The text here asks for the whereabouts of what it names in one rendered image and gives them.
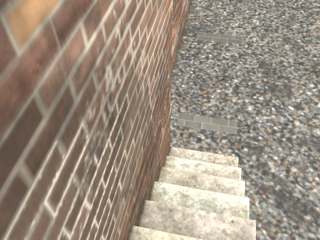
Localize stairs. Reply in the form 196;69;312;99
127;146;256;240

